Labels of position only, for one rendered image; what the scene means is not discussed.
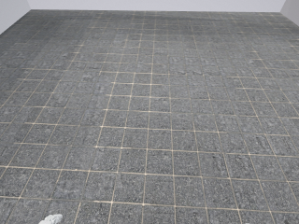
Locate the left robot hand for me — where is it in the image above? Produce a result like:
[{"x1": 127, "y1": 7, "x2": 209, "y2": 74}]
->
[{"x1": 38, "y1": 214, "x2": 63, "y2": 224}]

